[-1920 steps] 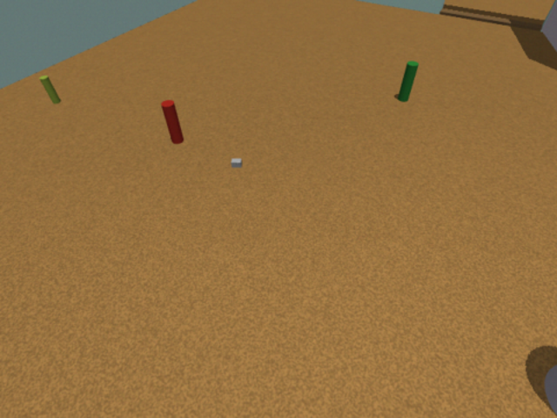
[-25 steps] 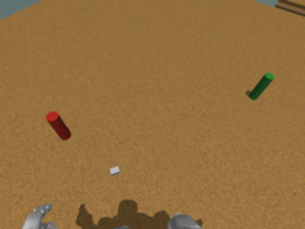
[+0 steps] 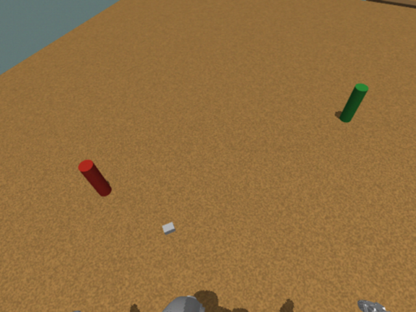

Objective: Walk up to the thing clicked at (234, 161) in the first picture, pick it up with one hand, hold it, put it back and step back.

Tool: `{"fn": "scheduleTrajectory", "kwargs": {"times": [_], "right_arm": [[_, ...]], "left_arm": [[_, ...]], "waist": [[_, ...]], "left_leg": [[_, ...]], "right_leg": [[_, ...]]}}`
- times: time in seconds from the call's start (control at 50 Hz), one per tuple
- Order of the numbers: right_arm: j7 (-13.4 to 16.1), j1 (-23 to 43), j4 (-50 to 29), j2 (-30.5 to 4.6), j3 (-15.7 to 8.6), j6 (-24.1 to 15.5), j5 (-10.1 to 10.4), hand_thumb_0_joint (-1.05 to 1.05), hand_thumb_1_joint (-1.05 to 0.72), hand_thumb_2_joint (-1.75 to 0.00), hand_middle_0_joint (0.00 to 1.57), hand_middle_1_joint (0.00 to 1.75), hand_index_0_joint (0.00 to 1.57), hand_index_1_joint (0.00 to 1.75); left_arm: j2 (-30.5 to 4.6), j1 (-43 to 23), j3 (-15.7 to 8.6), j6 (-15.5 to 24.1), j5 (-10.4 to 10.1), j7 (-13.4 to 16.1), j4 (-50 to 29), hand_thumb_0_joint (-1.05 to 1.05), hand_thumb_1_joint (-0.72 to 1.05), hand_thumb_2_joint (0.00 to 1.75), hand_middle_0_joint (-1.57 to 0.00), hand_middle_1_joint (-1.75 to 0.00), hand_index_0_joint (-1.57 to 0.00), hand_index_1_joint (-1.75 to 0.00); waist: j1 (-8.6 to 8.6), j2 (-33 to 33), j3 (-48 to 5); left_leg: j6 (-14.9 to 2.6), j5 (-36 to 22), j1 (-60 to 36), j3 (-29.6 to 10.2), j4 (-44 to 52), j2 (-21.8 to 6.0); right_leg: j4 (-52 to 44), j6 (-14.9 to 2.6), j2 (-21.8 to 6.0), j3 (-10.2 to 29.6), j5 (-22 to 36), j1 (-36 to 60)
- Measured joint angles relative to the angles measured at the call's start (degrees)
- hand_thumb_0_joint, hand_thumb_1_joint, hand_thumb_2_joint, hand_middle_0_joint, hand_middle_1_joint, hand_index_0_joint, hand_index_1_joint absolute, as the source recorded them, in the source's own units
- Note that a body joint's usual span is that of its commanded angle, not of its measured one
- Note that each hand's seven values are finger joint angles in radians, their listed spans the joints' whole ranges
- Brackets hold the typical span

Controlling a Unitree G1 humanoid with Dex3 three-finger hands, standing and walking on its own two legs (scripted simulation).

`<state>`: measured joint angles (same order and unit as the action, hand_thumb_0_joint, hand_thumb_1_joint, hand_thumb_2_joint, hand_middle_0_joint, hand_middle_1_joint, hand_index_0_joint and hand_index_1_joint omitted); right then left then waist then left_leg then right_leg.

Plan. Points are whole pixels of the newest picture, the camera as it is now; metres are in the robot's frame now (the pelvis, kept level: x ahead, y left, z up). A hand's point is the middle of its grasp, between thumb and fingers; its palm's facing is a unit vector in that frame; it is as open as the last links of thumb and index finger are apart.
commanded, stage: step back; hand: left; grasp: from above
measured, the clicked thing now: (168, 228) +0.56 +0.26 -0.75
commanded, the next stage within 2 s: none
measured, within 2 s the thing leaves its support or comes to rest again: neither
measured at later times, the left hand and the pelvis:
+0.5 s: hand out of the picture -0.07 +0.28 -0.16, palm faces +0.04 -0.93 -0.37, open 7.4 cm; pelvis -0.15 +0.01 +0.00, yaw +1 degrees
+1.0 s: hand out of the picture -0.19 +0.25 -0.14, palm faces +0.07 -0.90 -0.43, open 7.4 cm; pelvis -0.32 -0.03 -0.01, yaw +6 degrees
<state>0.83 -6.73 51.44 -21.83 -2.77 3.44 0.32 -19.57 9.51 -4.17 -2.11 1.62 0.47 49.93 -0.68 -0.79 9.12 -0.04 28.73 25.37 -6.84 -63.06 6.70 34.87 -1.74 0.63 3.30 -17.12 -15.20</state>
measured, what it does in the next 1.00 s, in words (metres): walks backwards: left foot, then right foot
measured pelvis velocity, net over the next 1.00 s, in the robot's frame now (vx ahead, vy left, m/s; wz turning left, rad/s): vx -0.32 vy -0.03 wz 0.10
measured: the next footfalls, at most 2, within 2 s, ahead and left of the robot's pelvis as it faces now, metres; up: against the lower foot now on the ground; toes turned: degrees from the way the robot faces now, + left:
left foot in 0.22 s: -0.05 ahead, +0.13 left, +0.00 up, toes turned +1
right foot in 0.62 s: -0.20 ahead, -0.14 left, +0.00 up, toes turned +2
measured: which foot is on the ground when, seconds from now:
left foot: up 0.00-0.20, down 0.22-0.66, up 0.68-1.00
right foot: down 0.00-0.24, up 0.26-0.60, down 0.62-1.00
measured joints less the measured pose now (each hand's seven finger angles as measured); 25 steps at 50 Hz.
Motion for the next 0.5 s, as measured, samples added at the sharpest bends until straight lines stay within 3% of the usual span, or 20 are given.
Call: {"fn": "scheduleTrajectory", "kwargs": {"times": [0.08, 0.16, 0.2, 0.24, 0.28, 0.32, 0.38, 0.44, 0.5], "right_arm": [[0.6, -1.6, -0.2, -1.5, 0.1, -0.6, 0.2, 0.01, -0.90, -0.90, 0.21, 0.30, 0.21, 0.30], [0.9, -2.4, -0.2, -1.9, 0.0, -0.8, -0.2, 0.01, -0.90, -0.90, 0.21, 0.30, 0.20, 0.30], [0.7, -2.7, -0.3, -1.5, 0.0, -1.2, -0.6, 0.01, -0.90, -0.90, 0.20, 0.30, 0.20, 0.29], [0.5, -2.1, 0.3, 0.3, -0.2, -1.5, -1.3, 0.01, -0.90, -0.90, 0.20, 0.30, 0.20, 0.29], [-0.3, -2.2, -0.1, 1.4, 0.3, -1.6, -2.1, 0.01, -0.90, -0.90, 0.20, 0.30, 0.20, 0.29], [-0.7, -2.7, -0.5, 1.7, 0.7, -1.7, -2.4, 0.01, -0.90, -0.90, 0.21, 0.30, 0.21, 0.30], [-0.5, -2.8, -0.7, 2.3, 0.9, -1.6, -2.7, 0.01, -0.90, -0.90, 0.21, 0.30, 0.21, 0.30], [-0.3, -1.7, -1.6, 2.3, 0.7, -1.8, -2.4, 0.01, -0.90, -0.90, 0.21, 0.30, 0.21, 0.30], [0.0, 0.0, -3.2, 2.0, 0.4, -2.2, -2.0, 0.01, -0.90, -0.90, 0.21, 0.30, 0.21, 0.30]], "left_arm": [[0.2, -1.2, 0.0, 0.2, 0.2, 0.4, -2.4, 0.00, 0.90, 0.90, -0.21, -0.30, -0.20, -0.30], [-0.3, -3.0, 0.2, 0.3, 0.2, 0.7, -5.1, 0.00, 0.90, 0.90, -0.21, -0.30, -0.20, -0.30], [-1.1, -3.9, 0.3, 0.0, -0.1, 0.6, -6.0, 0.00, 0.90, 0.90, -0.21, -0.30, -0.20, -0.30], [-2.5, -4.9, 0.1, -0.8, -0.5, 0.5, -5.9, 0.00, 0.90, 0.90, -0.21, -0.30, -0.20, -0.30], [-2.7, -4.5, -0.3, -1.5, -0.8, 0.7, -4.8, 0.00, 0.90, 0.90, -0.21, -0.30, -0.20, -0.30], [-2.4, -3.7, -0.4, -2.1, -0.6, 0.8, -3.4, 0.00, 0.90, 0.90, -0.20, -0.30, -0.20, -0.30], [-2.6, -2.1, -0.6, -2.1, -1.1, 0.5, -2.7, 0.00, 0.90, 0.90, -0.20, -0.30, -0.20, -0.30], [-3.0, -0.2, -1.1, -1.7, -1.1, 0.2, -2.5, 0.00, 0.90, 0.90, -0.20, -0.30, -0.20, -0.30], [-3.7, 1.2, -1.3, -1.6, -0.8, 0.2, -1.9, 0.00, 0.90, 0.90, -0.20, -0.30, -0.20, -0.30]], "waist": [[-0.02, -0.6, -0.2], [0.52, -0.5, 1.2], [1.01, 0.2, 1.7], [0.44, 3.8, 3.2], [0.05, 4.8, 3.0], [1.46, 3.4, 2.0], [0.95, 3.1, 0.2], [0.16, 3.2, -0.2], [-0.43, 3.3, 0.4]], "left_leg": [[1.10, -0.1, -2.3, -1.8, -0.3, 0.1], [1.32, 0.5, -7.4, 1.1, 12.7, -3.1], [0.74, -4.0, -10.8, 2.9, 23.0, -4.6], [-0.60, -8.7, -12.4, 4.8, 26.5, -3.0], [-1.27, -9.2, -11.9, 5.6, 26.0, -3.4], [-1.54, -10.3, -10.9, 3.9, 26.4, -5.1], [-1.24, -13.7, -10.2, 3.9, 30.1, -6.6], [-1.07, -16.4, -8.7, 4.6, 32.1, -7.4], [-1.00, -18.1, -6.6, 5.6, 32.1, -8.0]], "right_leg": [[-2.1, 0.38, -0.5, -1.0, 3.1, -2.2], [-0.9, 0.99, -1.0, -3.0, 4.4, -4.6], [1.5, 1.53, -1.6, -4.0, 4.2, -6.3], [4.3, 1.85, -3.4, -2.6, 3.9, -7.5], [9.9, 1.32, -0.8, 0.7, -5.1, -9.2], [20.6, 1.15, 3.6, 2.6, -11.6, -11.0], [32.7, 0.80, 7.0, 5.4, -11.0, -12.3], [35.9, 2.09, 7.0, 6.3, -9.6, -10.3], [30.1, 3.59, 5.2, 6.0, -10.2, -6.3]]}}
